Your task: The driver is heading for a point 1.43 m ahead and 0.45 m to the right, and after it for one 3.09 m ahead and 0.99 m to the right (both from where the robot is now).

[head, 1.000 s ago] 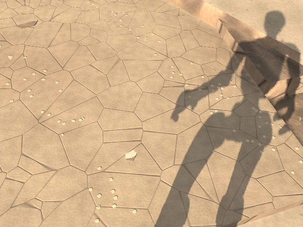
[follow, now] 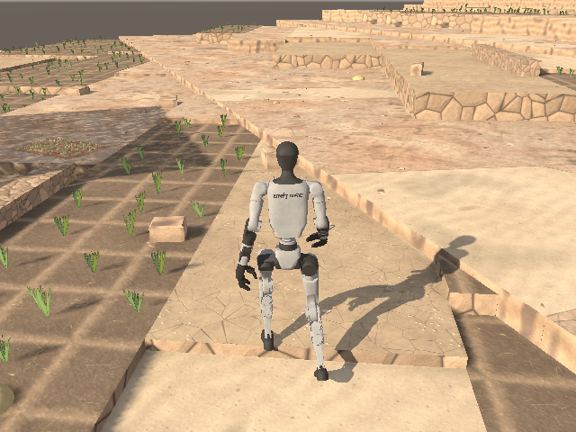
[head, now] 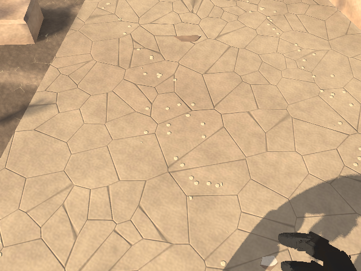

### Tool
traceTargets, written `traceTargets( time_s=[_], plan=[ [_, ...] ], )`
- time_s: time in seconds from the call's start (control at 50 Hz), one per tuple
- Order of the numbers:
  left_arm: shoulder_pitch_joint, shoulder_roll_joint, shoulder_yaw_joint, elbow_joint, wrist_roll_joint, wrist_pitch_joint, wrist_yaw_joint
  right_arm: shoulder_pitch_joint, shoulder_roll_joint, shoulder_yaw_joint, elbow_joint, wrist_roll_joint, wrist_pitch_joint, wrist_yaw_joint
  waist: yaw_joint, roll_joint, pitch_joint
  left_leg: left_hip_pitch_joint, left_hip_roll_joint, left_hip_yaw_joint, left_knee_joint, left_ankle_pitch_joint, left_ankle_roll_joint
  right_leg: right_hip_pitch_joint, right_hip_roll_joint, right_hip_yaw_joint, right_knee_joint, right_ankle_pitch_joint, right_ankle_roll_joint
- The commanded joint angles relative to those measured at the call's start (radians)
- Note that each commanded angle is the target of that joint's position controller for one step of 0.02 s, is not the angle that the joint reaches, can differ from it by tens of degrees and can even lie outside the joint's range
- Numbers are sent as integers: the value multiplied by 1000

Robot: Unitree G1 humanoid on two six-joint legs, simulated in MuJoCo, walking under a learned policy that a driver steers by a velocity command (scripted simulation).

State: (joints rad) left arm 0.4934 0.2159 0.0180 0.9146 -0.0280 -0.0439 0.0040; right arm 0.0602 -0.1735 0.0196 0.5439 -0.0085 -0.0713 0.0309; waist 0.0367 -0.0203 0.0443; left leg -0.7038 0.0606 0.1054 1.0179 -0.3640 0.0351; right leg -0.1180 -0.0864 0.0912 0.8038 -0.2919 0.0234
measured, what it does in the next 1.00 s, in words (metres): climbs, turning right: right foot, then left foot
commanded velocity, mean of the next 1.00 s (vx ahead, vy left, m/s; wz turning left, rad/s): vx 0.50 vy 0.00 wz -0.52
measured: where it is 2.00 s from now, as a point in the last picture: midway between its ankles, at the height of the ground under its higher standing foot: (284, 139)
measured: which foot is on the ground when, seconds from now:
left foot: down 0.00-0.46, up 0.48-0.94, down 0.96-1.00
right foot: up 0.00-0.46, down 0.48-0.98, up 1.00-1.00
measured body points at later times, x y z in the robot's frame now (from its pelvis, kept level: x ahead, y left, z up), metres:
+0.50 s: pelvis +0.28 -0.03 +0.04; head +0.30 -0.05 +0.49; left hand +0.51 +0.19 -0.04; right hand +0.27 -0.32 -0.08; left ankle +0.11 +0.13 -0.63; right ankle +0.37 -0.12 -0.67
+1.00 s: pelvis +0.58 -0.09 +0.05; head +0.60 -0.11 +0.50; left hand +0.78 +0.14 -0.05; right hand +0.65 -0.42 -0.01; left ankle +0.74 -0.05 -0.67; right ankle +0.38 -0.12 -0.64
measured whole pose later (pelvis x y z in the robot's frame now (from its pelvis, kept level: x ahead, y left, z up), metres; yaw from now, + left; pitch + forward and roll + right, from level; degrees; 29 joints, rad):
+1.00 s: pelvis +0.58 -0.09 +0.05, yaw -34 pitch +2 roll +2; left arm 0.39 0.30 0.09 0.71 -0.02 -0.02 0.02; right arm 0.03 -0.26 -0.06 0.66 -0.01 -0.14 0.03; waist 0.07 -0.02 0.02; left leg -0.48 -0.04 -0.02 0.54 -0.10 0.00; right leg -0.15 0.08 0.23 0.80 -0.52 -0.04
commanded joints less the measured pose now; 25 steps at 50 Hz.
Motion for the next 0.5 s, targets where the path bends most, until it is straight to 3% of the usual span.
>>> traceTargets(
  time_s=[0.02,0.04,0.06,0.1,0.12,0.16,0.2,0.24,0.32,0.36,0.38,0.42,0.44,0.46,0.48,0.5],
  plan=[
    [-120,128,48,-132,-31,-54,-16,396,-241,-96,60,-16,-5,-29,-182,146,-285,738,374,-764,-667,-88,201,-588,79,67,718,-64,-30],
    [-179,105,45,-161,-25,-41,-8,351,-191,-85,95,-3,-14,-21,-145,101,-141,603,345,-605,-669,-45,171,-621,27,15,714,-37,-53],
    [-192,102,55,-167,-12,-22,1,297,-132,-75,117,-4,-27,-17,-96,106,-91,511,294,-463,-694,0,129,-583,-18,15,663,15,-75],
    [-150,71,61,-160,-26,24,0,223,-44,-64,161,-5,-36,-14,-36,172,-16,445,238,-277,-769,35,73,-530,-16,-5,668,11,-93],
    [-150,60,63,-164,-27,41,5,223,-31,-63,186,0,-38,-18,-23,157,12,449,231,-219,-810,73,66,-548,-11,-4,661,26,-104],
    [-187,58,62,-191,-7,55,7,235,-55,-78,217,4,-40,-26,-13,117,64,479,225,-118,-842,176,65,-608,-3,8,615,65,-109],
    [-231,69,60,-221,4,62,-3,210,-92,-91,214,-16,-31,-47,8,85,84,475,181,-11,-864,223,85,-622,11,-28,464,134,-86],
    [-277,87,63,-246,12,60,-20,209,-132,-101,210,-18,-35,-62,4,88,74,506,179,45,-885,272,96,-604,9,-75,313,218,-63],
    [-398,91,59,-296,3,49,-55,233,-231,-132,216,6,-33,-74,-37,66,78,634,225,111,-924,339,103,-530,-12,-136,10,282,-81],
    [-419,117,72,-313,-3,50,-62,222,-259,-142,217,16,-22,-63,-36,77,65,738,228,137,-866,556,95,-487,8,-174,-73,250,-108],
    [-441,113,67,-322,2,46,-62,236,-282,-150,218,35,-14,-57,-58,69,58,796,241,164,-819,704,96,-496,16,-186,-114,239,-121],
    [-387,146,86,-329,-1,54,-58,235,-310,-161,219,49,5,-45,-21,101,16,869,242,171,-681,989,87,-422,73,-241,-138,134,-152],
    [-285,180,105,-311,-7,59,-54,218,-318,-164,214,55,15,-39,32,116,-30,863,228,179,-538,1076,79,-313,111,-264,-148,84,-172],
    [-126,229,134,-272,-8,60,-43,194,-308,-159,208,64,19,-33,114,96,-105,784,186,195,-330,1040,52,-91,159,-269,-232,133,-203],
    [4,295,165,-233,-4,66,-25,192,-258,-140,191,44,13,-39,163,8,-145,531,120,162,-22,671,11,175,136,-122,-248,122,-242],
    [-59,390,168,-248,-3,45,-21,268,-96,-94,133,7,-7,-43,5,-263,-169,75,-93,59,359,-205,-57,401,-111,464,-361,-61,-435]
  ],
)
Keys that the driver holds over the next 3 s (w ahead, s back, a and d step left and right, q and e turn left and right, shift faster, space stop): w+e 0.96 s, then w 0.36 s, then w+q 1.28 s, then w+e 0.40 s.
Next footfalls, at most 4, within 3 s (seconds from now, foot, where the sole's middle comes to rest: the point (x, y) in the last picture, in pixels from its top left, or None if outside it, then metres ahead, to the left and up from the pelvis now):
0.48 right None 0.41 -0.13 -0.70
0.96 left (213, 177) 0.77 -0.07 -0.70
1.44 right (303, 172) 0.81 -0.43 -0.70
1.96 left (272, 102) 1.19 -0.35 -0.70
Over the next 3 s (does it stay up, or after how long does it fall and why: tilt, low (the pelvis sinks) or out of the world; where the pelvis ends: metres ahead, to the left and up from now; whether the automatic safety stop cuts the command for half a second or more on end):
stays up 1.54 -0.45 0.06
